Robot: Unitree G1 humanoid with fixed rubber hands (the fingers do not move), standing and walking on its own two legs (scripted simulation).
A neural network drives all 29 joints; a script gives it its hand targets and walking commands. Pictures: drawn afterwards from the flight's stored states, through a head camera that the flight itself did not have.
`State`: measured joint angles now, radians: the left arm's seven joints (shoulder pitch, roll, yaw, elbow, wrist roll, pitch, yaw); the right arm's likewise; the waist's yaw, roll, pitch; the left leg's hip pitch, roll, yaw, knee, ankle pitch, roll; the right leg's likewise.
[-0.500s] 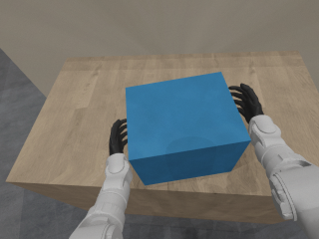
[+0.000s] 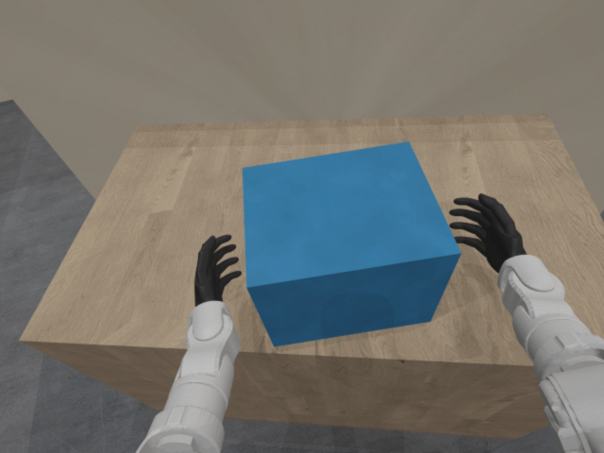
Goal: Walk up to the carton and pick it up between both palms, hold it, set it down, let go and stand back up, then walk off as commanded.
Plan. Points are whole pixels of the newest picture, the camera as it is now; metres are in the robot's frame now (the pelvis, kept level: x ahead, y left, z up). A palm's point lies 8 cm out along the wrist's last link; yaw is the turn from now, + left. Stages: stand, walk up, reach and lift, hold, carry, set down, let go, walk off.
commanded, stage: set down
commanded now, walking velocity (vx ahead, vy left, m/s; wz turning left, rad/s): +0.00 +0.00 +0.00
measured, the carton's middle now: (339, 247) +0.43 +0.04 -0.01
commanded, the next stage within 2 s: none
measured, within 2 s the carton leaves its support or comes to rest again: neither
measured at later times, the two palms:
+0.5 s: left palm (178, 333) +0.26 +0.24 +0.01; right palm (526, 295) +0.36 -0.21 +0.00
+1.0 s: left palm (173, 364) +0.22 +0.23 +0.02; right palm (563, 349) +0.30 -0.24 -0.01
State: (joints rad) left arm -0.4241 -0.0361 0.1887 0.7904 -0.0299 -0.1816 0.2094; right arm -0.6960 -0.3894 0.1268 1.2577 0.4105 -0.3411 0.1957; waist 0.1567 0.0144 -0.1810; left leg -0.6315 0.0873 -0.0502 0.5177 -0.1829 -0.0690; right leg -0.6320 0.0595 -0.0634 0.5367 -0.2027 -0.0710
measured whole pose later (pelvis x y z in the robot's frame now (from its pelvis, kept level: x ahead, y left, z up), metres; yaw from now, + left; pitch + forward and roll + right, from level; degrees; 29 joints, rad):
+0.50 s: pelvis +0.03 +0.01 +0.01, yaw +0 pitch +11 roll -1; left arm -0.01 -0.04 0.12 0.40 -0.03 -0.11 0.21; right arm -0.36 -0.43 0.13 1.17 0.45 -0.45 0.27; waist 0.15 0.01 -0.14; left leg -0.44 0.09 -0.05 0.47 -0.21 -0.07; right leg -0.41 0.06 -0.06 0.43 -0.21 -0.07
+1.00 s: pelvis +0.03 +0.01 +0.01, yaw +1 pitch +8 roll -1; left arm 0.20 -0.04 0.08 0.19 -0.03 -0.05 0.23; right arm -0.11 -0.46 0.13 0.97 0.46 -0.45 0.31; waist 0.10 0.00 -0.13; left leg -0.37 0.08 -0.05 0.45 -0.21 -0.07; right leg -0.35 0.06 -0.06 0.43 -0.21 -0.07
